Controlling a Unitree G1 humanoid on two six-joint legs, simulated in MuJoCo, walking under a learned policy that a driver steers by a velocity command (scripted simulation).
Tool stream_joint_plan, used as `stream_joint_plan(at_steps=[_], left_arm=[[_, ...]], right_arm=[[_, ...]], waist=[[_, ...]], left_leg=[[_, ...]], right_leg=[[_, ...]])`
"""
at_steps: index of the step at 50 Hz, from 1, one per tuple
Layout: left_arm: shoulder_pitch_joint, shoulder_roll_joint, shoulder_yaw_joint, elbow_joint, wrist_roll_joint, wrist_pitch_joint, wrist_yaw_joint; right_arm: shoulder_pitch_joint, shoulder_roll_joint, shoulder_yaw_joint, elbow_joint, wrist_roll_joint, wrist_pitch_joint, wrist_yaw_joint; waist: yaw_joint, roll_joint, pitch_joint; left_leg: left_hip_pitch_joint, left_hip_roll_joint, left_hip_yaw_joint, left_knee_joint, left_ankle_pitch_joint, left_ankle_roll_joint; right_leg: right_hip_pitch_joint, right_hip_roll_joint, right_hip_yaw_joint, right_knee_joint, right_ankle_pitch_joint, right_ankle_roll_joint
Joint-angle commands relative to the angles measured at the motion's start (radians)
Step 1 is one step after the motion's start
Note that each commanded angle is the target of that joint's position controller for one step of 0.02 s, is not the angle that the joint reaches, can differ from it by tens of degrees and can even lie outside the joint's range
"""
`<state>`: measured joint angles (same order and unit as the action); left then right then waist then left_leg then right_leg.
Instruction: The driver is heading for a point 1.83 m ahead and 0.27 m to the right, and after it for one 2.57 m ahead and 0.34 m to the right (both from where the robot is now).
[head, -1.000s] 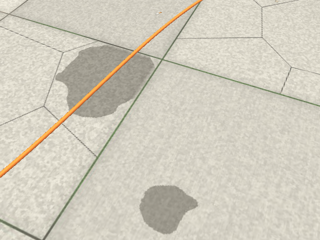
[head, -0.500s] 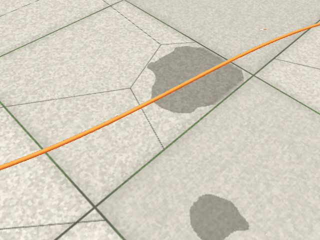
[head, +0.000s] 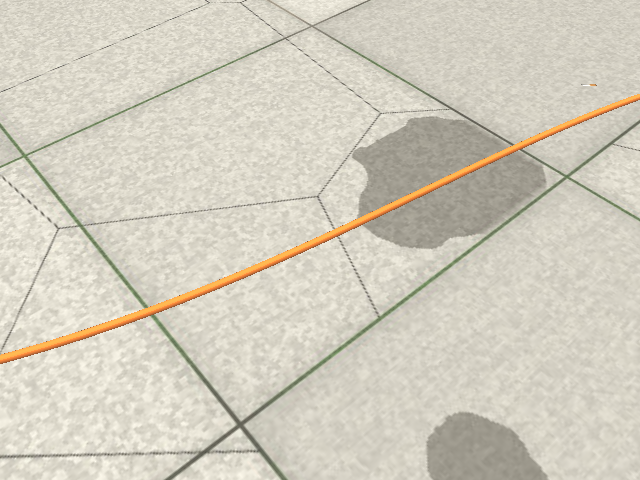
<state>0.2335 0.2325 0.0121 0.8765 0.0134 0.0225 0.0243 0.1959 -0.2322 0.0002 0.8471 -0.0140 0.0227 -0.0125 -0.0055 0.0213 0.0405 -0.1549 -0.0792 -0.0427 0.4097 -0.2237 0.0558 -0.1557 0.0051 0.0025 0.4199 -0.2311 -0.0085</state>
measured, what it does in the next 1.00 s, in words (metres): walks ahead: right foot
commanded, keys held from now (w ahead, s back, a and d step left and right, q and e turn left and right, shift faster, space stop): no key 0.14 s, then w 0.78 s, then no key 0.08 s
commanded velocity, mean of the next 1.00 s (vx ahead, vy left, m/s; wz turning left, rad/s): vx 0.31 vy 0.00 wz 0.02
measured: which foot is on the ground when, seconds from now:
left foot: down 0.00-0.88, up 0.90-1.00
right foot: down 0.00-0.42, up 0.44-0.86, down 0.88-1.00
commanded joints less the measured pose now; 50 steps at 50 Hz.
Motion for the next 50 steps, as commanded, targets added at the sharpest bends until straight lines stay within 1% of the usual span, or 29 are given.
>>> stream_joint_plan(at_steps=[1, 3, 7, 8, 10, 11, 13, 15, 18, 20, 21, 22, 23, 24, 25, 26, 28, 31, 35, 38, 41, 43, 44, 45, 46, 47, 48, 49, 50], left_arm=[[-0.036, 0.124, 0.02, -0.033, -0.003, -0.028, -0.004], [-0.001, 0.129, 0.02, 0.002, -0.009, -0.03, 0.004], [-0.004, 0.111, 0.015, 0.041, -0.005, -0.028, 0.005], [0.005, 0.112, 0.015, 0.054, -0.003, -0.028, 0.005], [0.023, 0.152, 0.033, 0.068, 0.0, -0.018, 0.002], [0.04, 0.164, 0.038, 0.073, 0.001, -0.013, 0.0], [0.089, 0.191, 0.054, 0.097, 0.001, -0.012, -0.002], [0.074, 0.176, 0.057, 0.096, 0.006, -0.024, -0.006], [0.0, 0.181, 0.064, 0.082, -0.003, -0.044, -0.016], [-0.039, 0.171, 0.067, 0.077, -0.008, -0.044, -0.022], [-0.055, 0.146, 0.062, 0.067, -0.001, -0.047, -0.023], [-0.084, 0.069, 0.041, 0.04, 0.005, -0.054, -0.028], [-0.1, 0.053, 0.035, 0.004, 0.005, -0.06, -0.035], [-0.111, 0.116, 0.047, 0.005, 0.021, -0.064, -0.039], [-0.089, 0.112, 0.048, 0.022, 0.014, -0.072, -0.052], [-0.059, 0.101, 0.045, 0.041, 0.012, -0.079, -0.06], [-0.062, 0.095, 0.045, 0.053, 0.027, -0.077, -0.07], [-0.13, 0.071, 0.038, 0.026, 0.026, -0.065, -0.071], [-0.294, 0.045, 0.02, -0.047, 0.019, -0.061, -0.069], [-0.36, 0.039, 0.011, -0.082, 0.009, -0.062, -0.067], [-0.295, 0.067, 0.02, -0.081, 0.007, -0.069, -0.052], [-0.06, 0.109, 0.044, -0.009, 0.006, -0.082, -0.035], [0.105, 0.136, 0.06, 0.045, 0.015, -0.09, -0.024], [0.264, 0.224, 0.084, 0.072, 0.039, -0.094, -0.013], [0.245, 0.267, 0.092, 0.071, 0.04, -0.086, -0.023], [0.125, 0.211, 0.086, 0.058, 0.0, -0.082, -0.029], [0.018, 0.14, 0.066, 0.037, -0.01, -0.089, -0.031], [-0.011, 0.09, 0.053, 0.042, -0.005, -0.101, -0.035], [-0.006, 0.06, 0.043, 0.055, -0.006, -0.112, -0.031]], right_arm=[[0.027, -0.14, -0.034, 0.005, 0.001, -0.011, -0.005], [0.033, -0.128, -0.031, 0.029, 0.001, -0.016, -0.002], [0.04, -0.104, -0.024, 0.091, 0.004, -0.019, -0.009], [0.048, -0.102, -0.022, 0.106, 0.003, -0.018, -0.01], [0.047, -0.119, -0.031, 0.113, -0.004, -0.012, -0.008], [0.031, -0.118, -0.032, 0.107, -0.012, -0.009, -0.003], [0.006, -0.076, -0.023, 0.089, -0.023, -0.018, 0.009], [0.002, -0.092, -0.027, 0.079, -0.023, -0.036, 0.016], [0.063, -0.09, -0.03, 0.093, -0.012, -0.059, 0.03], [0.187, -0.072, -0.034, 0.149, -0.009, -0.067, 0.023], [0.267, -0.091, -0.041, 0.178, -0.014, -0.072, 0.016], [0.377, -0.151, -0.054, 0.196, -0.026, -0.081, 0.005], [0.435, -0.242, -0.075, 0.215, -0.018, -0.08, 0.008], [0.343, -0.199, -0.067, 0.197, -0.019, -0.078, 0.006], [0.253, -0.162, -0.058, 0.164, -0.013, -0.086, 0.01], [0.215, -0.146, -0.054, 0.151, -0.009, -0.096, 0.011], [0.226, -0.114, -0.042, 0.159, -0.003, -0.114, 0.007], [0.319, -0.089, -0.033, 0.202, 0.002, -0.122, 0.005], [0.352, -0.08, -0.025, 0.221, -0.003, -0.118, 0.001], [0.366, -0.092, -0.026, 0.234, -0.006, -0.118, -0.002], [0.323, -0.112, -0.03, 0.236, -0.004, -0.121, -0.005], [0.29, -0.134, -0.038, 0.232, -0.005, -0.115, -0.007], [0.273, -0.135, -0.039, 0.226, -0.001, -0.113, -0.006], [0.304, -0.082, -0.027, 0.198, 0.0, -0.112, -0.002], [0.418, 0.006, -0.02, 0.201, 0.023, -0.108, 0.01], [0.319, -0.086, -0.042, 0.191, 0.002, -0.104, 0.005], [0.243, -0.087, -0.046, 0.168, -0.001, -0.108, 0.007], [0.219, -0.063, -0.044, 0.167, -0.003, -0.109, 0.006], [0.22, -0.051, -0.045, 0.173, -0.014, -0.098, 0.006]], waist=[[-0.007, -0.11, -0.015], [0.0, -0.098, -0.017], [0.007, -0.035, -0.002], [0.009, -0.035, -0.021], [0.02, -0.063, 0.009], [0.032, -0.082, 0.051], [0.043, -0.162, 0.102], [0.031, -0.138, 0.1], [-0.024, -0.133, 0.069], [-0.081, -0.105, 0.065], [-0.106, -0.04, 0.064], [-0.145, 0.165, 0.028], [-0.14, 0.283, 0.064], [-0.08, 0.121, 0.137], [-0.032, 0.055, 0.136], [-0.008, 0.039, 0.112], [-0.004, 0.034, 0.07], [-0.021, 0.049, 0.061], [-0.05, 0.062, 0.094], [-0.061, 0.084, 0.106], [-0.008, 0.086, 0.071], [0.093, 0.081, -0.058], [0.162, 0.06, -0.14], [0.185, -0.067, -0.264], [0.1, -0.254, -0.34], [0.073, -0.098, -0.199], [0.037, -0.059, -0.066], [0.012, -0.017, -0.018], [-0.012, -0.023, -0.008]], left_leg=[[0.03, 0.115, -0.11, -0.089, 0.115, 0.006], [0.009, 0.128, -0.116, -0.093, 0.144, 0.006], [-0.019, 0.125, -0.115, -0.12, 0.107, -0.006], [-0.015, 0.114, -0.108, -0.119, 0.03, -0.004], [-0.094, 0.06, -0.067, -0.037, -0.234, 0.019], [-0.175, 0.043, -0.055, 0.014, -0.321, 0.027], [-0.266, 0.026, 0.043, 0.182, -0.25, 0.019], [-0.282, 0.08, 0.044, 0.301, -0.205, 0.014], [-0.153, 0.086, 0.073, 0.203, -0.187, 0.028], [0.105, 0.028, 0.132, 0.028, -0.08, 0.033], [0.22, 0.047, 0.072, -0.035, -0.131, 0.038], [0.311, 0.273, -0.259, -0.212, -0.373, 0.07], [0.287, 0.452, -0.621, -0.365, -0.62, 0.164], [0.191, 0.461, -0.598, -0.355, -0.61, 0.188], [0.153, 0.409, -0.5, -0.342, -0.513, 0.165], [0.159, 0.36, -0.4, -0.346, -0.374, 0.139], [0.19, 0.3, -0.253, -0.339, -0.115, 0.116], [0.229, 0.274, -0.145, -0.303, 0.184, 0.122], [0.192, 0.248, -0.066, -0.289, 0.394, 0.129], [0.19, 0.258, -0.04, -0.284, 0.491, 0.129], [0.228, 0.282, -0.009, -0.192, 0.782, 0.108], [0.244, 0.27, 0.019, 0.076, 0.993, 0.079], [0.135, 0.237, 0.041, 0.285, 0.861, 0.064], [-0.062, 0.169, 0.08, 0.603, 0.422, 0.054], [-0.384, -0.022, 0.036, 0.929, -0.317, 0.027], [-0.452, 0.049, -0.047, 0.969, -0.226, 0.044], [-0.438, 0.09, -0.027, 0.921, -0.128, 0.041], [-0.387, 0.114, -0.018, 0.881, -0.095, 0.034], [-0.33, 0.131, -0.016, 0.843, -0.097, 0.022]], right_leg=[[0.001, -0.121, 0.127, -0.112, 0.167, -0.039], [0.032, -0.11, 0.117, -0.112, 0.169, -0.037], [0.044, -0.112, 0.118, -0.113, 0.128, -0.047], [0.048, -0.102, 0.116, -0.124, 0.017, -0.052], [0.014, -0.092, 0.151, -0.135, -0.328, -0.09], [-0.005, -0.122, 0.21, -0.17, -0.474, -0.122], [-0.004, -0.256, 0.389, -0.283, -0.616, -0.204], [-0.027, -0.317, 0.443, -0.333, -0.526, -0.238], [-0.082, -0.247, 0.298, -0.303, -0.389, -0.197], [-0.238, -0.157, 0.184, -0.193, -0.388, -0.159], [-0.338, -0.108, 0.131, -0.069, -0.384, -0.139], [-0.453, -0.01, 0.007, 0.237, -0.327, -0.099], [-0.615, 0.072, -0.039, 0.438, -0.338, -0.096], [-0.624, -0.007, 0.044, 0.563, -0.244, -0.108], [-0.602, -0.039, 0.058, 0.584, -0.144, -0.109], [-0.572, -0.06, 0.046, 0.582, -0.079, -0.096], [-0.545, -0.075, 0.007, 0.583, 0.01, -0.065], [-0.592, -0.075, -0.039, 0.575, 0.059, -0.03], [-0.573, -0.054, -0.095, 0.398, 0.114, -0.008], [-0.483, -0.028, -0.121, 0.246, 0.148, -0.033], [-0.334, 0.013, -0.131, 0.167, 0.125, -0.092], [-0.09, 0.065, -0.131, 0.118, 0.096, -0.132], [0.131, 0.029, -0.094, 0.071, 0.116, -0.156], [0.358, -0.225, 0.193, 0.057, -0.055, -0.198], [0.512, -0.437, 0.705, -0.108, -0.119, -0.339], [0.362, -0.387, 0.656, -0.165, -0.123, -0.311], [0.194, -0.359, 0.469, -0.175, 0.058, -0.291], [0.089, -0.317, 0.347, -0.183, 0.315, -0.275], [0.023, -0.276, 0.241, -0.177, 0.508, -0.253]])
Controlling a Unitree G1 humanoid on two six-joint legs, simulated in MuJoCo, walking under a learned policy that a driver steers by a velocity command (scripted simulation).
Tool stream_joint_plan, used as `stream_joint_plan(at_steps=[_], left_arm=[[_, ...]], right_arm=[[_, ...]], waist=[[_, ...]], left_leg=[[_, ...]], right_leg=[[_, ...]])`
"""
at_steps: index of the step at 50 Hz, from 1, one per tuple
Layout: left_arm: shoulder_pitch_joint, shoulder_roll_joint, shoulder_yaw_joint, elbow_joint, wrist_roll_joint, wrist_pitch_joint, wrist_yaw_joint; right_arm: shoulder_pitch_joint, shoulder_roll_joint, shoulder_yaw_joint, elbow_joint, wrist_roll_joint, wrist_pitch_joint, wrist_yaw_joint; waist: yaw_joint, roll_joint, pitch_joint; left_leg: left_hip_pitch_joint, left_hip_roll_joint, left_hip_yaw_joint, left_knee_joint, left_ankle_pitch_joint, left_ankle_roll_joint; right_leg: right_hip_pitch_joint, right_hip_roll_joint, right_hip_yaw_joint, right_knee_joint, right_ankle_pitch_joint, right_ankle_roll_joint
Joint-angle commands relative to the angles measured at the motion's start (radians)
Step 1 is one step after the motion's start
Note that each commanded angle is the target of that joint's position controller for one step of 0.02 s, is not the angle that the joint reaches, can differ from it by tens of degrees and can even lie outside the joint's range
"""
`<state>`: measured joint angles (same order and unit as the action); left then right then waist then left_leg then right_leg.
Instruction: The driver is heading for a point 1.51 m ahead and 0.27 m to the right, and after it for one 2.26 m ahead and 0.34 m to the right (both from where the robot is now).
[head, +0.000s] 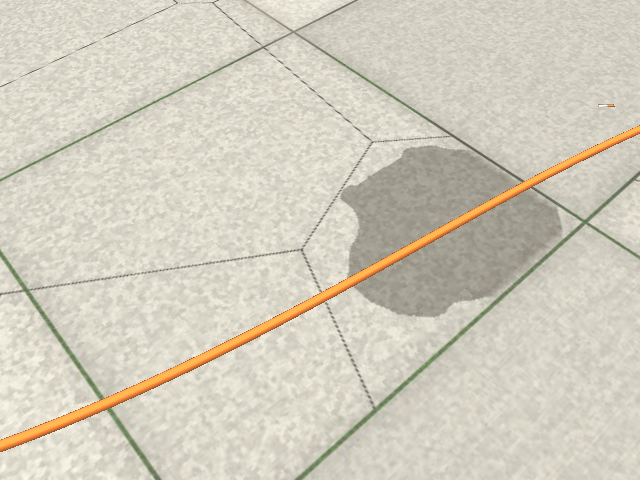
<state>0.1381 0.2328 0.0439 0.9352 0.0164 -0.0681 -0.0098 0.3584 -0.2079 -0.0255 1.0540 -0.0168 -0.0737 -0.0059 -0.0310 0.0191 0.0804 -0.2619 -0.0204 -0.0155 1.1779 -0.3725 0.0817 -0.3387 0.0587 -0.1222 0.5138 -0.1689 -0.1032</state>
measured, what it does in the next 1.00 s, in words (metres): walks ahead: left foot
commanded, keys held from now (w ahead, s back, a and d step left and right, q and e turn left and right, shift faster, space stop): no key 1.00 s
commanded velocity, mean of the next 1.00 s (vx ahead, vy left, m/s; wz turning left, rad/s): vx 0.08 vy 0.00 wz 0.00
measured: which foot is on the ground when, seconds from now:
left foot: up 0.00-0.34, down 0.36-1.00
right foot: down 0.00-1.00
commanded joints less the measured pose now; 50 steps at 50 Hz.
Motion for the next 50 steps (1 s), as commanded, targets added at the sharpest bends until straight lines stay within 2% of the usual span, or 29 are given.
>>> stream_joint_plan(at_steps=[1, 2, 3, 5, 6, 8, 10, 12, 15, 16, 17, 18, 19, 20, 21, 23, 24, 26, 31, 38, 50], left_arm=[[0.106, 0.028, -0.001, 0.016, -0.008, -0.028, 0.005], [0.137, 0.021, -0.006, 0.034, -0.004, -0.037, 0.005], [0.155, 0.036, -0.006, 0.046, -0.004, -0.043, 0.006], [0.168, 0.067, -0.006, 0.056, 0.0, -0.044, 0.009], [0.173, 0.068, -0.01, 0.06, 0.001, -0.04, 0.011], [0.18, 0.059, -0.019, 0.067, -0.001, -0.029, 0.016], [0.217, 0.059, -0.024, 0.083, -0.002, -0.021, 0.021], [0.246, 0.058, -0.028, 0.098, 0.0, -0.012, 0.027], [0.251, 0.044, -0.034, 0.113, 0.005, 0.003, 0.037], [0.241, 0.039, -0.036, 0.114, 0.002, 0.007, 0.04], [0.236, 0.037, -0.037, 0.119, -0.002, 0.01, 0.043], [0.265, 0.031, -0.038, 0.118, 0.001, 0.007, 0.044], [0.374, 0.004, -0.041, 0.132, -0.002, 0.009, 0.045], [0.436, -0.042, -0.048, 0.173, -0.013, 0.027, 0.051], [0.398, -0.007, -0.04, 0.176, -0.006, 0.041, 0.058], [0.325, 0.008, -0.035, 0.171, 0.0, 0.053, 0.055], [0.298, 0.008, -0.034, 0.168, 0.0, 0.056, 0.052], [0.289, -0.014, -0.041, 0.175, -0.002, 0.052, 0.051], [0.276, -0.018, -0.045, 0.194, -0.005, 0.053, 0.064], [0.281, -0.028, -0.051, 0.214, -0.004, 0.059, 0.067], [0.311, -0.05, -0.061, 0.235, -0.004, 0.054, 0.068]], right_arm=[[0.082, -0.056, -0.017, -0.03, -0.018, 0.013, 0.004], [0.086, -0.042, -0.017, -0.027, -0.018, 0.024, 0.006], [0.085, -0.033, -0.017, -0.028, -0.017, 0.032, 0.008], [0.051, -0.032, -0.018, -0.035, -0.016, 0.046, 0.007], [0.021, -0.03, -0.016, -0.042, -0.015, 0.05, 0.007], [-0.054, -0.023, -0.008, -0.059, -0.009, 0.052, 0.005], [-0.112, -0.021, -0.001, -0.068, -0.003, 0.054, 0.0], [-0.137, -0.027, 0.002, -0.066, -0.001, 0.055, -0.009], [-0.146, -0.035, 0.003, -0.056, -0.002, 0.052, -0.023], [-0.13, -0.031, 0.003, -0.046, -0.002, 0.048, -0.027], [-0.102, -0.026, 0.007, -0.034, -0.005, 0.039, -0.031], [-0.052, -0.074, -0.003, -0.017, -0.009, 0.027, -0.037], [-0.026, -0.122, -0.009, -0.01, -0.009, 0.022, -0.039], [-0.045, -0.084, 0.0, -0.003, 0.008, 0.031, -0.036], [-0.074, -0.046, 0.009, -0.008, 0.005, 0.039, -0.031], [-0.143, -0.034, 0.011, -0.019, 0.001, 0.051, -0.029], [-0.132, -0.033, 0.01, -0.01, 0.006, 0.053, -0.034], [-0.104, -0.036, 0.005, 0.013, 0.016, 0.053, -0.039], [-0.085, -0.025, 0.004, 0.044, 0.012, 0.055, -0.039], [-0.059, -0.013, 0.008, 0.081, 0.01, 0.064, -0.041], [-0.019, 0.009, 0.017, 0.12, 0.01, 0.071, -0.039]], waist=[[-0.009, -0.042, -0.06], [-0.016, -0.05, -0.069], [-0.025, -0.059, -0.076], [-0.036, -0.071, -0.081], [-0.034, -0.079, -0.079], [-0.019, -0.099, -0.076], [0.009, -0.112, -0.089], [0.026, -0.114, -0.095], [0.034, -0.109, -0.069], [0.024, -0.099, -0.059], [0.004, -0.068, -0.053], [0.008, -0.012, -0.091], [0.066, 0.069, -0.137], [0.063, 0.129, -0.16], [0.058, 0.111, -0.122], [0.062, 0.062, -0.053], [0.052, 0.042, -0.034], [0.043, 0.014, -0.047], [0.035, -0.028, -0.048], [0.033, -0.032, -0.017], [0.025, -0.03, 0.015]], left_leg=[[-0.166, 0.077, -0.038, 0.032, 0.045, -0.016], [-0.137, 0.068, -0.028, 0.0, 0.044, -0.024], [-0.133, 0.058, -0.016, -0.031, 0.052, -0.033], [-0.152, 0.052, 0.006, -0.113, 0.099, -0.045], [-0.162, 0.052, 0.019, -0.172, 0.128, -0.049], [-0.145, 0.051, 0.047, -0.311, 0.19, -0.056], [-0.119, 0.041, 0.065, -0.403, 0.244, -0.056], [-0.097, 0.035, 0.067, -0.462, 0.251, -0.054], [-0.06, 0.032, 0.057, -0.565, 0.188, -0.037], [-0.023, 0.032, 0.055, -0.639, 0.2, -0.028], [0.056, 0.046, 0.036, -0.772, 0.318, -0.021], [0.18, 0.124, -0.043, -0.794, 0.589, -0.013], [0.286, 0.246, -0.14, -0.724, 0.921, 0.042], [0.26, 0.304, -0.194, -0.716, 0.957, 0.135], [0.196, 0.292, -0.217, -0.753, 0.822, 0.132], [0.1, 0.192, -0.147, -0.786, 0.574, 0.058], [0.084, 0.156, -0.113, -0.787, 0.525, 0.033], [0.112, 0.125, -0.084, -0.784, 0.51, 0.011], [0.148, 0.125, -0.083, -0.792, 0.518, 0.011], [0.134, 0.116, -0.081, -0.817, 0.449, 0.001], [0.125, 0.108, -0.08, -0.837, 0.354, -0.008]], right_leg=[[0.163, -0.305, 0.287, -0.272, 0.567, -0.139], [0.148, -0.293, 0.243, -0.267, 0.686, -0.131], [0.144, -0.284, 0.21, -0.264, 0.764, -0.132], [0.145, -0.261, 0.154, -0.26, 0.83, -0.125], [0.15, -0.246, 0.13, -0.256, 0.844, -0.115], [0.149, -0.216, 0.091, -0.246, 0.834, -0.086], [0.179, -0.215, 0.087, -0.233, 0.82, -0.069], [0.215, -0.227, 0.099, -0.211, 0.79, -0.069], [0.243, -0.257, 0.142, -0.161, 0.709, -0.082], [0.241, -0.258, 0.155, -0.132, 0.662, -0.074], [0.22, -0.246, 0.157, -0.095, 0.586, -0.047], [0.177, -0.212, 0.154, -0.051, 0.439, -0.008], [0.109, -0.154, 0.126, -0.025, 0.094, 0.016], [0.118, -0.096, 0.1, -0.029, -0.184, 0.035], [0.14, -0.088, 0.107, -0.065, -0.224, 0.04], [0.184, -0.1, 0.138, -0.152, -0.113, 0.039], [0.199, -0.117, 0.151, -0.17, -0.045, 0.036], [0.218, -0.143, 0.16, -0.177, 0.049, 0.036], [0.23, -0.152, 0.157, -0.194, 0.066, 0.044], [0.224, -0.161, 0.161, -0.207, 0.04, 0.043], [0.186, -0.168, 0.17, -0.229, -0.006, 0.039]])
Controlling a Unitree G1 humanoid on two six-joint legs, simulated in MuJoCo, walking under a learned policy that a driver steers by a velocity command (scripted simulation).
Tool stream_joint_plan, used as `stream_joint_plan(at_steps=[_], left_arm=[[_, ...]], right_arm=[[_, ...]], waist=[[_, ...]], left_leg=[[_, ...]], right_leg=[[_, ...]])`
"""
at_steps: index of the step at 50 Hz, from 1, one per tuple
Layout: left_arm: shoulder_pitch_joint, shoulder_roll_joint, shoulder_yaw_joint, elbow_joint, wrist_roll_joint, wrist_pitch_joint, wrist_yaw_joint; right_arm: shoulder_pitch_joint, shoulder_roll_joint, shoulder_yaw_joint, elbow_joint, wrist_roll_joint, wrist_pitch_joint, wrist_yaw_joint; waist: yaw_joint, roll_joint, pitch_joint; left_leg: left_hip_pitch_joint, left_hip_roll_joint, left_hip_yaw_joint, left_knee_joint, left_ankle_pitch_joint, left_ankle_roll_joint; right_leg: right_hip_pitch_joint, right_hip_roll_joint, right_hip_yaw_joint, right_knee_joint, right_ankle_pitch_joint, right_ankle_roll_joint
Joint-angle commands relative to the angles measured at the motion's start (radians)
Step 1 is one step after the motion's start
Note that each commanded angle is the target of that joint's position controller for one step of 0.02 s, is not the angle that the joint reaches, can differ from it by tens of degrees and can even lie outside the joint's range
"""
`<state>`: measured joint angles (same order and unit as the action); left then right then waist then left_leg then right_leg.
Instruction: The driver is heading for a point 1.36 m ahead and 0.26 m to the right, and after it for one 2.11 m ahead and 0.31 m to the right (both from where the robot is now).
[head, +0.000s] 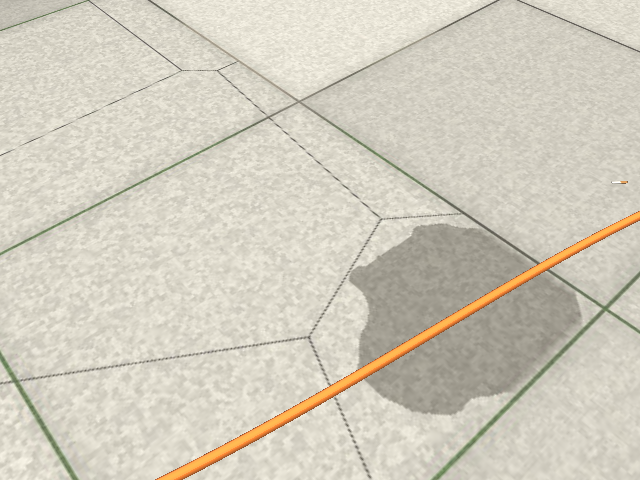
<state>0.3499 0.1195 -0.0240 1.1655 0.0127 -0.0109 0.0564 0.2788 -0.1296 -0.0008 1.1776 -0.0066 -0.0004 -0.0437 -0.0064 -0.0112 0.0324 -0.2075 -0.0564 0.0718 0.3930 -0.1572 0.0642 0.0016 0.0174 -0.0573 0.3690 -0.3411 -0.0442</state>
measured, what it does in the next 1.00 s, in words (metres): walks ahead: left foot, then right foot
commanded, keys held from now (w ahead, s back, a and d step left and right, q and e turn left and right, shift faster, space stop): no key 0.06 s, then w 0.94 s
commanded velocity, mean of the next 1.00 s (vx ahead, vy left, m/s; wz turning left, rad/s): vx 0.35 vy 0.00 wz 0.00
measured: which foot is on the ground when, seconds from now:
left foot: down 0.00-0.16, up 0.18-0.40, down 0.42-0.96, up 0.98-1.00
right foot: down 0.00-0.44, up 0.46-0.94, down 0.96-1.00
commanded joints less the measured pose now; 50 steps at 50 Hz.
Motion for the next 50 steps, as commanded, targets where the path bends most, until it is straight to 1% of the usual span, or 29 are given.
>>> stream_joint_plan(at_steps=[1, 3, 4, 6, 7, 9, 10, 11, 14, 17, 19, 20, 21, 22, 23, 24, 25, 26, 28, 31, 34, 37, 42, 45, 46, 47, 48, 49, 50], left_arm=[[0.102, 0.061, 0.006, 0.006, 0.0, -0.004, 0.002], [0.109, 0.057, 0.005, 0.008, 0.0, -0.005, 0.002], [0.127, 0.054, 0.005, 0.013, 0.002, -0.006, 0.001], [0.156, 0.082, 0.02, 0.014, 0.007, -0.004, -0.002], [0.169, 0.098, 0.028, 0.01, 0.006, -0.002, -0.004], [0.208, 0.136, 0.046, 0.011, -0.001, -0.004, -0.005], [0.215, 0.138, 0.051, 0.011, 0.003, -0.01, -0.005], [0.231, 0.136, 0.055, 0.013, 0.011, -0.017, -0.006], [0.254, 0.139, 0.063, 0.013, 0.019, -0.044, -0.013], [0.238, 0.155, 0.068, 0.002, 0.02, -0.06, -0.018], [0.186, 0.169, 0.071, -0.014, 0.013, -0.066, -0.024], [0.159, 0.175, 0.07, -0.021, 0.007, -0.071, -0.029], [0.166, 0.17, 0.066, -0.02, 0.007, -0.077, -0.035], [0.149, 0.137, 0.053, -0.052, -0.003, -0.082, -0.045], [0.178, 0.069, 0.044, -0.09, -0.005, -0.084, -0.053], [0.083, 0.114, 0.059, -0.117, 0.015, -0.076, -0.059], [0.024, 0.112, 0.06, -0.144, 0.013, -0.078, -0.068], [0.014, 0.102, 0.062, -0.146, 0.01, -0.081, -0.071], [0.077, 0.079, 0.064, -0.131, 0.023, -0.062, -0.074], [0.023, 0.092, 0.074, -0.158, 0.021, -0.036, -0.08], [-0.132, 0.105, 0.078, -0.216, 0.02, -0.029, -0.087], [-0.28, 0.093, 0.074, -0.272, 0.013, -0.033, -0.092], [-0.394, 0.101, 0.076, -0.324, 0.008, -0.041, -0.091], [-0.34, 0.122, 0.089, -0.32, 0.009, -0.053, -0.083], [-0.248, 0.139, 0.1, -0.293, 0.01, -0.059, -0.076], [-0.084, 0.157, 0.114, -0.237, 0.013, -0.068, -0.067], [0.086, 0.215, 0.134, -0.193, 0.035, -0.077, -0.056], [0.192, 0.328, 0.162, -0.184, 0.056, -0.076, -0.055], [0.117, 0.306, 0.157, -0.189, 0.023, -0.061, -0.065]], right_arm=[[0.063, -0.068, -0.007, -0.002, 0.0, -0.002, -0.001], [0.067, -0.065, -0.006, 0.002, 0.001, -0.002, -0.001], [0.075, -0.061, -0.005, 0.006, 0.0, -0.001, 0.0], [0.063, -0.078, -0.015, -0.005, -0.001, 0.004, 0.005], [0.046, -0.079, -0.019, -0.017, -0.005, 0.005, 0.01], [-0.033, -0.051, -0.016, -0.068, -0.021, -0.005, 0.026], [-0.066, -0.05, -0.016, -0.094, -0.031, -0.013, 0.033], [-0.093, -0.065, -0.021, -0.117, -0.031, -0.022, 0.039], [-0.131, -0.088, -0.037, -0.164, -0.023, -0.05, 0.052], [-0.169, -0.085, -0.046, -0.21, -0.01, -0.06, 0.064], [-0.085, -0.072, -0.051, -0.202, 0.0, -0.061, 0.067], [0.031, -0.073, -0.06, -0.164, 0.003, -0.062, 0.064], [0.183, -0.115, -0.083, -0.111, 0.001, -0.066, 0.055], [0.356, -0.215, -0.113, -0.087, -0.018, -0.073, 0.04], [0.426, -0.286, -0.12, -0.072, -0.026, -0.065, 0.041], [0.285, -0.245, -0.106, -0.091, -0.014, -0.054, 0.04], [0.162, -0.213, -0.095, -0.13, -0.012, -0.056, 0.041], [0.095, -0.18, -0.082, -0.147, -0.012, -0.064, 0.045], [0.068, -0.126, -0.058, -0.145, -0.008, -0.08, 0.043], [0.142, -0.132, -0.05, -0.119, -0.01, -0.099, 0.033], [0.19, -0.14, -0.046, -0.114, -0.011, -0.103, 0.032], [0.219, -0.133, -0.041, -0.114, -0.01, -0.107, 0.033], [0.266, -0.147, -0.046, -0.099, -0.011, -0.111, 0.026], [0.237, -0.169, -0.054, -0.1, -0.019, -0.109, 0.02], [0.226, -0.183, -0.058, -0.1, -0.022, -0.106, 0.019], [0.21, -0.189, -0.06, -0.102, -0.019, -0.1, 0.021], [0.209, -0.17, -0.053, -0.119, -0.011, -0.099, 0.025], [0.312, -0.059, -0.032, -0.149, 0.033, -0.098, 0.041], [0.27, -0.136, -0.054, -0.147, 0.014, -0.098, 0.042]], waist=[[0.0, 0.0, 0.065], [-0.001, -0.001, 0.068], [0.002, -0.001, 0.052], [0.013, -0.029, 0.084], [0.026, -0.071, 0.12], [0.056, -0.135, 0.234], [0.063, -0.131, 0.271], [0.066, -0.107, 0.279], [0.061, -0.053, 0.246], [0.048, -0.07, 0.205], [-0.007, -0.085, 0.167], [-0.064, -0.069, 0.122], [-0.122, -0.016, 0.041], [-0.198, 0.125, -0.064], [-0.171, 0.299, -0.154], [-0.101, 0.137, -0.049], [-0.063, 0.069, 0.039], [-0.027, 0.02, 0.069], [0.033, 0.04, 0.06], [0.043, 0.06, 0.077], [0.018, 0.059, 0.106], [-0.011, 0.066, 0.119], [-0.034, 0.081, 0.118], [0.006, 0.088, 0.076], [0.046, 0.094, 0.023], [0.114, 0.072, -0.062], [0.171, 0.03, -0.166], [0.14, -0.196, -0.319], [0.117, -0.109, -0.325]], left_leg=[[0.07, 0.143, -0.167, -0.053, 0.134, 0.009], [0.068, 0.143, -0.166, -0.053, 0.125, 0.007], [0.07, 0.132, -0.161, -0.054, 0.041, 0.009], [0.002, 0.084, -0.125, 0.009, -0.177, 0.021], [-0.077, 0.052, -0.089, 0.075, -0.277, 0.025], [-0.28, 0.021, 0.005, 0.245, -0.277, 0.014], [-0.351, 0.059, 0.007, 0.32, -0.255, 0.013], [-0.426, 0.081, -0.004, 0.377, -0.266, 0.012], [-0.534, 0.114, -0.018, 0.42, -0.253, 0.001], [-0.423, 0.091, 0.017, 0.344, -0.201, 0.002], [-0.19, 0.044, 0.064, 0.256, -0.136, 0.021], [0.01, -0.003, 0.094, 0.2, -0.083, 0.034], [0.216, -0.02, 0.079, 0.162, -0.084, 0.053], [0.414, 0.202, -0.233, 0.025, -0.296, 0.118], [0.458, 0.456, -0.738, -0.207, -0.401, 0.233], [0.319, 0.431, -0.731, -0.228, -0.515, 0.213], [0.196, 0.415, -0.606, -0.223, -0.47, 0.193], [0.113, 0.368, -0.495, -0.242, -0.337, 0.163], [0.029, 0.295, -0.333, -0.259, -0.164, 0.125], [0.037, 0.272, -0.237, -0.274, -0.003, 0.14], [0.086, 0.268, -0.2, -0.307, 0.042, 0.154], [0.118, 0.25, -0.147, -0.309, 0.141, 0.152], [0.235, 0.271, -0.107, -0.264, 0.328, 0.142], [0.303, 0.283, -0.075, -0.134, 0.633, 0.115], [0.309, 0.275, -0.061, -0.015, 0.769, 0.102], [0.272, 0.241, -0.031, 0.176, 0.791, 0.083], [0.092, 0.201, -0.009, 0.432, 0.559, 0.066], [-0.266, 0.029, 0.038, 0.862, -0.067, 0.015], [-0.372, 0.001, -0.113, 0.985, -0.315, 0.033]], right_leg=[[-0.156, -0.127, 0.106, -0.085, 0.164, -0.02], [-0.16, -0.127, 0.107, -0.087, 0.162, -0.021], [-0.156, -0.121, 0.108, -0.1, 0.075, -0.026], [-0.177, -0.115, 0.134, -0.114, -0.17, -0.061], [-0.183, -0.145, 0.192, -0.147, -0.305, -0.093], [-0.16, -0.283, 0.349, -0.263, -0.463, -0.171], [-0.147, -0.336, 0.391, -0.285, -0.426, -0.201], [-0.097, -0.355, 0.404, -0.29, -0.352, -0.217], [0.055, -0.334, 0.332, -0.249, -0.071, -0.213], [0.024, -0.293, 0.233, -0.197, 0.158, -0.182], [-0.105, -0.254, 0.149, -0.114, 0.318, -0.146], [-0.192, -0.217, 0.095, -0.005, 0.475, -0.122], [-0.262, -0.165, 0.034, 0.192, 0.588, -0.094], [-0.444, -0.081, -0.043, 0.523, 0.424, -0.042], [-0.604, 0.065, -0.022, 0.867, -0.192, -0.022], [-0.657, -0.019, 0.105, 0.955, -0.132, -0.051], [-0.673, -0.064, 0.096, 0.947, -0.026, -0.065], [-0.635, -0.097, 0.096, 0.887, 0.046, -0.068], [-0.535, -0.119, 0.084, 0.801, 0.076, -0.05], [-0.574, -0.115, 0.049, 0.725, 0.118, -0.025], [-0.677, -0.126, 0.026, 0.599, 0.199, 0.001], [-0.676, -0.109, -0.001, 0.417, 0.28, 0.016], [-0.624, -0.073, -0.03, 0.243, 0.309, -0.018], [-0.505, -0.025, -0.052, 0.187, 0.219, -0.067], [-0.394, 0.008, -0.062, 0.17, 0.186, -0.086], [-0.208, 0.038, -0.08, 0.107, 0.214, -0.107], [0.048, -0.083, 0.05, 0.096, 0.152, -0.146], [0.343, -0.409, 0.564, 0.013, 0.001, -0.285], [0.294, -0.422, 0.755, -0.114, -0.026, -0.293]])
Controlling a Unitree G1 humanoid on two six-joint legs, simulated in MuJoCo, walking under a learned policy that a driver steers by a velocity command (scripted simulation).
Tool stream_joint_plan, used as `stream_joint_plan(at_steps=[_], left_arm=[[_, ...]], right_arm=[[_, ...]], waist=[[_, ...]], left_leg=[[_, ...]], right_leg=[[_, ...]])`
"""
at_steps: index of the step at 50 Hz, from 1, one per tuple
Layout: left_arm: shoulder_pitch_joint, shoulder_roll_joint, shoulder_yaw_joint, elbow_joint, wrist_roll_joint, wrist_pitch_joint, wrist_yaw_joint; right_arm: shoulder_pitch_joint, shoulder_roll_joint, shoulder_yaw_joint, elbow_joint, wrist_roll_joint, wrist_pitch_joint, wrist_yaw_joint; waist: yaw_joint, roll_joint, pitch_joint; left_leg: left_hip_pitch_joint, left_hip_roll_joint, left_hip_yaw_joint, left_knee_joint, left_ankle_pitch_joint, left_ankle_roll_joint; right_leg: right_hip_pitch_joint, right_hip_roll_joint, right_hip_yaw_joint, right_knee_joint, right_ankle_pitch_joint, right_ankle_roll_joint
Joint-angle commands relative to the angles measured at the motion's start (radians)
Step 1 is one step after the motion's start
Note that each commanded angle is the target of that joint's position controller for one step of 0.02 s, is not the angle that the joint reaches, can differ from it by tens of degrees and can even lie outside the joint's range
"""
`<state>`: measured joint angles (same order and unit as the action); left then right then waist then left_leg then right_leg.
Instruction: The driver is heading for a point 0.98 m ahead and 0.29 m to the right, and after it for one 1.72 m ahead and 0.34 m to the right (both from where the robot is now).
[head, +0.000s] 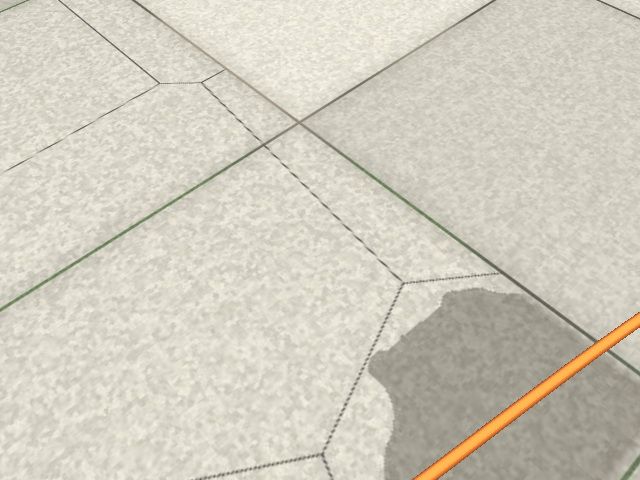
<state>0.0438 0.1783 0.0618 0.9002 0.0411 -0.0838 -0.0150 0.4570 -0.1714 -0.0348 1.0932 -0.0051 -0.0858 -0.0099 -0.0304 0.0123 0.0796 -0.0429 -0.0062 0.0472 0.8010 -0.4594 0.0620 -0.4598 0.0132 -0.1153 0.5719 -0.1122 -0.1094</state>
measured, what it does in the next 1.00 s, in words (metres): walks ahead, turning right: left foot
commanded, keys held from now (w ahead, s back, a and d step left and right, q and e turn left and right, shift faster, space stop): w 0.28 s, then w+e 0.72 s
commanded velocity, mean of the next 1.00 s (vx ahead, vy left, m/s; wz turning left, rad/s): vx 0.50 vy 0.00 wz -0.30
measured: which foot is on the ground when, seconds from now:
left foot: up 0.00-0.48, down 0.50-1.00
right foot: down 0.00-0.52, up 0.54-1.00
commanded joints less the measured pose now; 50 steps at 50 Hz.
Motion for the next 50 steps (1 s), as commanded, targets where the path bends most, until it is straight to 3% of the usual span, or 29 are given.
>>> stream_joint_plan(at_steps=[1, 2, 3, 4, 5, 7, 10, 14, 19, 22, 23, 24, 25, 26, 27, 28, 29, 30, 31, 32, 36, 42, 46, 48, 50], left_arm=[[0.3, 0.2, 0.055, 0.059, -0.02, 0.012, 0.004], [0.238, 0.134, 0.037, 0.05, -0.022, 0.004, 0.0], [0.217, 0.101, 0.026, 0.057, -0.021, -0.004, 0.001], [0.221, 0.066, 0.014, 0.072, -0.025, -0.01, 0.006], [0.245, 0.057, 0.008, 0.086, -0.024, -0.016, 0.01], [0.299, 0.081, 0.01, 0.106, -0.027, -0.029, 0.015], [0.35, 0.104, 0.01, 0.116, -0.028, -0.031, 0.015], [0.411, 0.099, 0.002, 0.124, -0.029, -0.029, 0.014], [0.493, 0.116, 0.002, 0.146, -0.025, -0.021, 0.023], [0.458, 0.144, 0.012, 0.138, -0.015, -0.015, 0.031], [0.432, 0.154, 0.016, 0.131, -0.015, -0.014, 0.031], [0.409, 0.163, 0.019, 0.126, -0.018, -0.012, 0.028], [0.4, 0.145, 0.015, 0.115, -0.026, -0.012, 0.024], [0.442, 0.061, -0.004, 0.07, -0.057, -0.012, 0.02], [0.503, 0.056, 0.002, 0.061, -0.068, -0.005, 0.024], [0.444, 0.118, 0.019, 0.066, -0.049, 0.009, 0.028], [0.372, 0.107, 0.019, 0.055, -0.04, 0.011, 0.019], [0.348, 0.08, 0.018, 0.048, -0.036, 0.015, 0.012], [0.332, 0.076, 0.022, 0.042, -0.018, 0.028, 0.003], [0.356, 0.06, 0.022, 0.043, -0.012, 0.043, -0.005], [0.259, 0.052, 0.021, 0.0, -0.007, 0.073, -0.022], [0.037, 0.049, 0.003, -0.088, -0.009, 0.071, -0.047], [-0.069, 0.057, -0.004, -0.138, -0.004, 0.07, -0.058], [-0.072, 0.069, 0.0, -0.148, -0.001, 0.069, -0.056], [-0.006, 0.091, 0.01, -0.138, 0.002, 0.07, -0.046]], right_arm=[[-0.01, -0.111, -0.028, -0.096, 0.004, -0.011, 0.008], [-0.066, -0.101, -0.024, -0.109, -0.002, -0.018, 0.011], [-0.078, -0.084, -0.026, -0.107, -0.012, -0.012, 0.013], [-0.057, -0.067, -0.024, -0.103, -0.028, 0.003, 0.018], [-0.04, -0.051, -0.023, -0.098, -0.034, 0.017, 0.024], [-0.067, -0.047, -0.024, -0.111, -0.036, 0.035, 0.031], [-0.204, -0.064, -0.024, -0.163, -0.036, 0.047, 0.038], [-0.372, -0.058, -0.014, -0.221, -0.023, 0.044, 0.042], [-0.507, -0.07, -0.012, -0.276, -0.017, 0.032, 0.039], [-0.487, -0.096, -0.019, -0.29, -0.013, 0.014, 0.034], [-0.424, -0.109, -0.027, -0.275, -0.013, 0.007, 0.029], [-0.3, -0.126, -0.038, -0.237, -0.016, -0.003, 0.021], [-0.134, -0.17, -0.055, -0.191, -0.034, -0.017, 0.009], [0.0, -0.277, -0.08, -0.192, -0.066, -0.024, -0.004], [-0.024, -0.305, -0.089, -0.195, -0.049, -0.006, 0.006], [-0.133, -0.225, -0.071, -0.221, -0.037, 0.006, 0.009], [-0.207, -0.148, -0.05, -0.232, -0.028, 0.003, 0.01], [-0.235, -0.118, -0.041, -0.228, -0.029, -0.002, 0.01], [-0.232, -0.095, -0.034, -0.215, -0.023, -0.008, 0.004], [-0.216, -0.095, -0.033, -0.204, -0.021, -0.015, 0.0], [-0.144, -0.113, -0.038, -0.18, -0.01, -0.042, -0.001], [-0.078, -0.124, -0.036, -0.16, -0.014, -0.042, -0.005], [-0.016, -0.159, -0.044, -0.139, -0.015, -0.03, -0.015], [-0.008, -0.172, -0.048, -0.133, -0.018, -0.017, -0.02], [-0.014, -0.205, -0.056, -0.133, -0.018, -0.002, -0.024]], waist=[[0.094, -0.086, -0.21], [0.077, -0.03, -0.124], [0.046, -0.027, -0.081], [0.016, -0.046, -0.059], [0.003, -0.057, -0.06], [-0.007, -0.058, -0.047], [0.009, -0.059, -0.004], [0.048, -0.065, 0.024], [0.09, -0.075, 0.033], [0.059, -0.086, 0.019], [0.028, -0.09, -0.008], [-0.028, -0.071, -0.071], [-0.088, -0.026, -0.18], [-0.099, 0.127, -0.345], [-0.059, 0.267, -0.432], [-0.018, 0.112, -0.294], [-0.008, 0.031, -0.162], [0.014, 0.032, -0.099], [0.033, 0.054, -0.063], [0.05, 0.088, -0.064], [0.057, 0.06, -0.042], [0.024, 0.057, 0.009], [-0.004, 0.059, 0.028], [0.004, 0.067, 0.018], [0.037, 0.096, -0.032]], left_leg=[[-0.598, 0.017, -0.101, 0.576, 0.075, 0.044], [-0.578, 0.055, -0.099, 0.514, 0.149, 0.045], [-0.539, 0.083, -0.096, 0.454, 0.18, 0.043], [-0.488, 0.1, -0.092, 0.405, 0.191, 0.033], [-0.457, 0.103, -0.085, 0.379, 0.197, 0.024], [-0.48, 0.108, -0.064, 0.339, 0.216, 0.007], [-0.587, 0.132, -0.038, 0.23, 0.312, -0.022], [-0.612, 0.119, -0.001, -0.003, 0.429, -0.041], [-0.603, 0.078, 0.012, -0.173, 0.443, -0.035], [-0.517, 0.052, 0.001, -0.244, 0.354, -0.011], [-0.417, 0.028, 0.007, -0.274, 0.316, 0.0], [-0.255, -0.002, 0.025, -0.335, 0.326, 0.015], [-0.008, 0.05, -0.021, -0.353, 0.347, 0.042], [0.289, 0.344, -0.362, -0.379, 0.226, 0.106], [0.363, 0.48, -0.702, -0.518, 0.186, 0.175], [0.228, 0.44, -0.593, -0.533, 0.083, 0.148], [0.076, 0.393, -0.445, -0.562, 0.096, 0.124], [-0.024, 0.348, -0.331, -0.598, 0.163, 0.093], [-0.086, 0.301, -0.238, -0.619, 0.23, 0.064], [-0.111, 0.298, -0.186, -0.624, 0.283, 0.059], [-0.091, 0.288, -0.052, -0.654, 0.443, 0.068], [-0.044, 0.256, 0.113, -0.656, 0.571, 0.065], [0.066, 0.291, 0.17, -0.63, 0.671, 0.064], [0.126, 0.298, 0.204, -0.562, 0.853, 0.056], [0.167, 0.301, 0.234, -0.412, 1.146, 0.047]], right_leg=[[0.609, -0.384, 0.637, -0.324, -0.281, -0.188], [0.473, -0.343, 0.518, -0.36, -0.186, -0.158], [0.387, -0.296, 0.426, -0.382, -0.112, -0.122], [0.316, -0.257, 0.352, -0.4, -0.045, -0.096], [0.291, -0.242, 0.311, -0.409, 0.006, -0.09], [0.284, -0.226, 0.261, -0.423, 0.1, -0.099], [0.308, -0.213, 0.219, -0.465, 0.105, -0.106], [0.362, -0.188, 0.165, -0.472, 0.188, -0.095], [0.493, -0.214, 0.204, -0.404, 0.312, -0.105], [0.534, -0.233, 0.229, -0.323, 0.427, -0.088], [0.52, -0.224, 0.226, -0.256, 0.518, -0.072], [0.493, -0.191, 0.206, -0.115, 0.581, -0.055], [0.374, -0.133, 0.171, 0.095, 0.467, -0.035], [0.101, -0.026, 0.108, 0.441, 0.069, 0.001], [-0.104, 0.071, 0.123, 0.66, -0.412, 0.007], [-0.158, -0.013, 0.176, 0.726, -0.338, -0.004], [-0.161, -0.051, 0.175, 0.697, -0.256, -0.001], [-0.132, -0.081, 0.172, 0.65, -0.209, 0.001], [-0.109, -0.101, 0.172, 0.616, -0.186, 0.005], [-0.086, -0.104, 0.162, 0.61, -0.172, 0.014], [-0.184, -0.12, 0.141, 0.586, -0.065, 0.032], [-0.215, -0.106, 0.07, 0.279, 0.115, 0.047], [-0.18, -0.086, 0.001, 0.123, 0.074, 0.013], [-0.138, -0.052, -0.029, 0.078, -0.002, -0.017], [-0.035, 0.015, -0.066, 0.061, -0.11, -0.055]])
